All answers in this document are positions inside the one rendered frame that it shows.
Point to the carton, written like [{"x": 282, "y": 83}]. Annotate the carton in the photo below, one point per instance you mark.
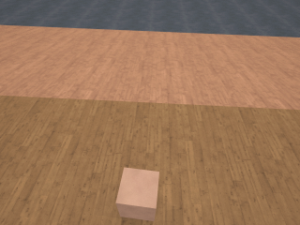
[{"x": 138, "y": 194}]

